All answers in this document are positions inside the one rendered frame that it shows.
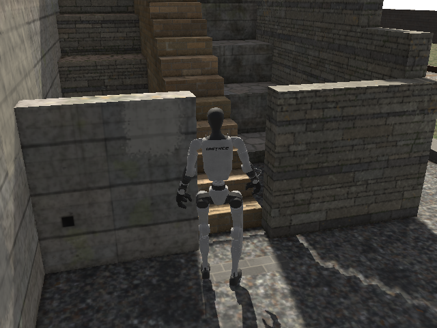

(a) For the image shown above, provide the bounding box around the right robot upper arm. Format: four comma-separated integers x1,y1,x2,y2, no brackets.
231,137,253,173

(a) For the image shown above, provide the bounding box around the left robot shin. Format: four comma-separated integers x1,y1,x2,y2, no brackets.
199,224,209,271

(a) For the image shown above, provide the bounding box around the right robot shin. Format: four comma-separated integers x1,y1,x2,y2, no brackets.
231,228,243,277

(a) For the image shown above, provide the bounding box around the left robot hand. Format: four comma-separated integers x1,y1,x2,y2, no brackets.
176,193,192,209

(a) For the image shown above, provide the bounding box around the robot right forearm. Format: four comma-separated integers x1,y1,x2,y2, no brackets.
246,162,259,184

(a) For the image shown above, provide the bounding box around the robot shin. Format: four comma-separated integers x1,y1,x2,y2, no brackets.
231,228,243,277
199,224,209,271

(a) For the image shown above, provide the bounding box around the right robot hand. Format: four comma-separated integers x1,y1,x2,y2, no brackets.
246,182,261,195

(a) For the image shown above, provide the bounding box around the robot left forearm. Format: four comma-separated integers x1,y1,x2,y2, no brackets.
178,167,192,195

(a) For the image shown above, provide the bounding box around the left robot upper arm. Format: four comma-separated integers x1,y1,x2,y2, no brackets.
185,138,203,177

